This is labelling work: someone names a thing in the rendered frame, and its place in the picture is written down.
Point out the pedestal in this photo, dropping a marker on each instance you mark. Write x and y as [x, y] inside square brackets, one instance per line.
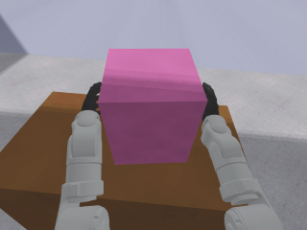
[153, 196]

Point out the right robot upper arm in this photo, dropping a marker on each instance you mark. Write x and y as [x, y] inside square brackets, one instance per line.
[251, 217]

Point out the left robot hand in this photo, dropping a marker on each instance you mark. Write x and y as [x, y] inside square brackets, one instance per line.
[90, 100]

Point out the right robot forearm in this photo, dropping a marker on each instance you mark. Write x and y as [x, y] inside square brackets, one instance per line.
[237, 183]

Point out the left robot forearm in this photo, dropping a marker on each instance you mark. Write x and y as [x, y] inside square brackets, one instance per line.
[83, 180]

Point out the right robot hand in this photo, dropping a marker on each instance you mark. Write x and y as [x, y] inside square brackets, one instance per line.
[212, 108]

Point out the left robot upper arm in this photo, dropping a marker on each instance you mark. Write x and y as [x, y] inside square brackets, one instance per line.
[93, 217]

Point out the carton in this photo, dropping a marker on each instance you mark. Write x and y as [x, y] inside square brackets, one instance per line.
[151, 102]

